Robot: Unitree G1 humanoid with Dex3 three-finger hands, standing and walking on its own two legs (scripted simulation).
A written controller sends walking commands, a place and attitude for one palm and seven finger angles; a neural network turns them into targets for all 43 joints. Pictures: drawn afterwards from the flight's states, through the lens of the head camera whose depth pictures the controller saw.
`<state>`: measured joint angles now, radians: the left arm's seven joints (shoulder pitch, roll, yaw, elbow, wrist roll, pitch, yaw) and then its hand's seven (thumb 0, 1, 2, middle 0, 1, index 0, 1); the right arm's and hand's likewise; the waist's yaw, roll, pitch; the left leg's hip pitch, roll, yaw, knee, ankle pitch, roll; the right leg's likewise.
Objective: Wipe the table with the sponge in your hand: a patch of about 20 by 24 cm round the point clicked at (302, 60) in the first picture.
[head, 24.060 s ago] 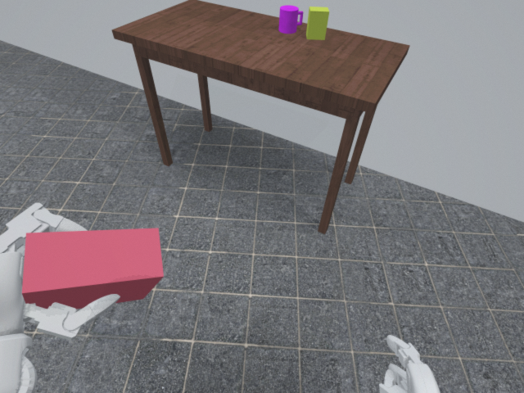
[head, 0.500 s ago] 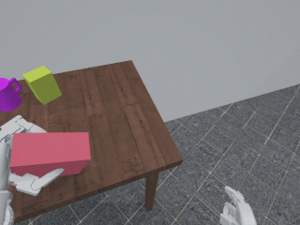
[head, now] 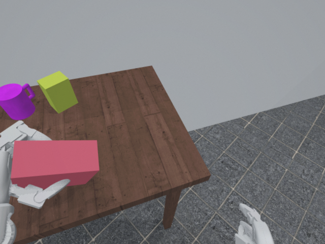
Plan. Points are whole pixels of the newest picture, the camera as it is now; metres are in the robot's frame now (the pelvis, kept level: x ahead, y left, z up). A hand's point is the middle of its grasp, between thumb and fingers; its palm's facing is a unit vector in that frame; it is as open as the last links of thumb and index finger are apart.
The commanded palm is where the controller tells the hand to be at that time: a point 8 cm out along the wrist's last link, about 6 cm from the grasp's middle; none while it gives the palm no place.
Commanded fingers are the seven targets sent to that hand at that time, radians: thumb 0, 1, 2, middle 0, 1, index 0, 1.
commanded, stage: come to a stop and stand still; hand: left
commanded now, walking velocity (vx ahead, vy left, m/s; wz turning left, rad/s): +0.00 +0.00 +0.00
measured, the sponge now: (68, 165) +0.23 +0.21 +0.13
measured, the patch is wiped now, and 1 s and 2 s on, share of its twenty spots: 0.00 0.00 0.00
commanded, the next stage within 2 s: look again from close up in 0.04 s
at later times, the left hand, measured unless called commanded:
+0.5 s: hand (47, 169) +0.22 +0.24 +0.13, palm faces +0.32 -0.84 -0.43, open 9.9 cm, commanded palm +0.16 +0.27 +0.17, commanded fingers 0.00 0.10 1.30 -1.20 -1.60 -1.20 -1.60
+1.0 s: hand (16, 168) +0.21 +0.28 +0.15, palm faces +0.42 -0.84 -0.35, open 9.9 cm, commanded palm +0.15 +0.30 +0.17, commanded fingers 0.00 0.10 1.30 -1.20 -1.60 -1.20 -1.60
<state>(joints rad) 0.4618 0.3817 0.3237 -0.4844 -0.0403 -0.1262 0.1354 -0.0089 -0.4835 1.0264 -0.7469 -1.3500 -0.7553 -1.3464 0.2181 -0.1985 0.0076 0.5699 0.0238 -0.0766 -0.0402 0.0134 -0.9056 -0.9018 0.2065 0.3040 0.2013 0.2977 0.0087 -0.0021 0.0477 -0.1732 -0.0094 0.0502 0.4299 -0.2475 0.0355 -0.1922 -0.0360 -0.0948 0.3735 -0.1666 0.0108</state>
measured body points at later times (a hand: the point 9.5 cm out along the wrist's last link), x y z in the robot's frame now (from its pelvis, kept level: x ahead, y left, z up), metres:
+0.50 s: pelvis +0.01 -0.02 -0.01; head +0.04 +0.00 +0.44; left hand +0.20 +0.28 +0.16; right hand +0.17 -0.26 -0.09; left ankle -0.01 +0.09 -0.74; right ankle +0.02 -0.13 -0.74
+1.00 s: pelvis -0.01 +0.01 -0.01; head +0.02 +0.04 +0.44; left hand +0.18 +0.32 +0.17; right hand +0.18 -0.19 -0.08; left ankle -0.01 +0.09 -0.74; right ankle +0.02 -0.13 -0.74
